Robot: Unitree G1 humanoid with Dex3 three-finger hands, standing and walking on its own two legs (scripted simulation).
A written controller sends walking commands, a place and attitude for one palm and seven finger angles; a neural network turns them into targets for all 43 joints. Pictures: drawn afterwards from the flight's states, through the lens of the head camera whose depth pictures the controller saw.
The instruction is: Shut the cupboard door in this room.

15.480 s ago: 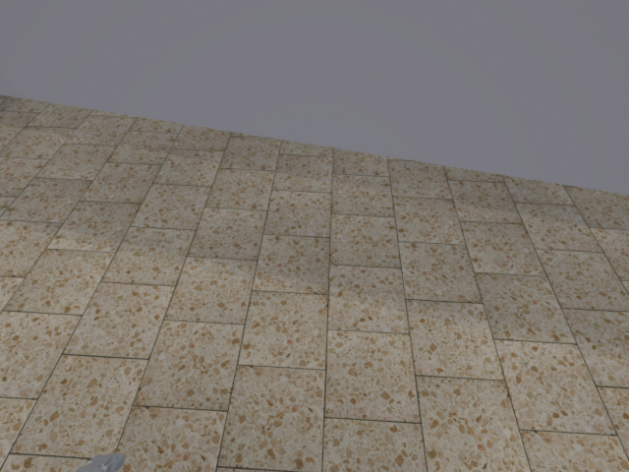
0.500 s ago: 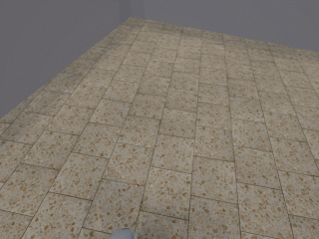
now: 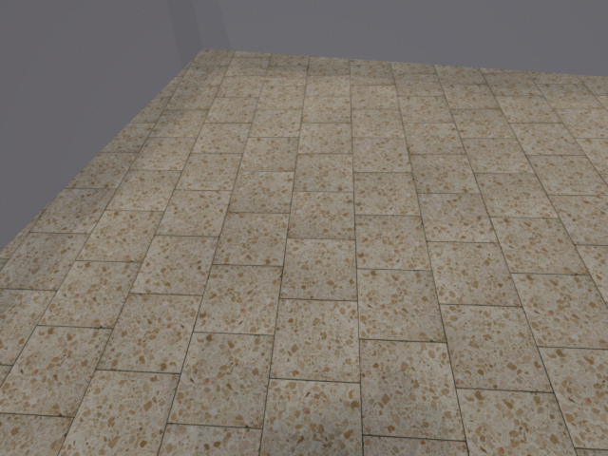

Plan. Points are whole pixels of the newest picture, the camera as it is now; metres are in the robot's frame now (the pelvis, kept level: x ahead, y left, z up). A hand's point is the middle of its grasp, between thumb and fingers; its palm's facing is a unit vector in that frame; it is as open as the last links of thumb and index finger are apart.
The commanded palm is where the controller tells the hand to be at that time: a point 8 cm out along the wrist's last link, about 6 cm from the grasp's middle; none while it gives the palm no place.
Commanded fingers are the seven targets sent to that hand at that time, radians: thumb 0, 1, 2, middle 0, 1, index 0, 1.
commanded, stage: walk around to get in front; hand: left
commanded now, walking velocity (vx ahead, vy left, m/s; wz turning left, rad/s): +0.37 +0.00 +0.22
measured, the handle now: out of the picture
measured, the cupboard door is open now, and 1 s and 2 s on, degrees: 78 78 78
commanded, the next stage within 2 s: walk to a spot facing it in 0.16 s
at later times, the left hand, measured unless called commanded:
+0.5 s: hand out of the picture +0.10 +0.18 -0.19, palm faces +0.29 -0.95 -0.13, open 7.4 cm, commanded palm none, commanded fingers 0.00 0.90 0.90 -0.20 -0.30 -0.20 -0.30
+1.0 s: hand (169, 361) +0.29 +0.25 -0.13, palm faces +0.45 -0.85 -0.27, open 7.4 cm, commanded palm none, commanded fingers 0.00 0.90 0.90 -0.20 -0.30 -0.20 -0.30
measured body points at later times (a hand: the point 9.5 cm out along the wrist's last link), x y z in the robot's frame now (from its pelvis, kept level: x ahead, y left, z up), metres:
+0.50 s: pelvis +0.19 +0.04 -0.01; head +0.23 +0.07 +0.44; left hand +0.08 +0.23 -0.17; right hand +0.36 -0.18 -0.14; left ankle +0.27 +0.14 -0.72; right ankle +0.08 -0.11 -0.68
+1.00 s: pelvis +0.24 +0.01 +0.01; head +0.27 +0.01 +0.45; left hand +0.26 +0.29 -0.11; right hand +0.40 -0.20 -0.15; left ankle +0.27 +0.14 -0.72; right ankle +0.29 -0.11 -0.73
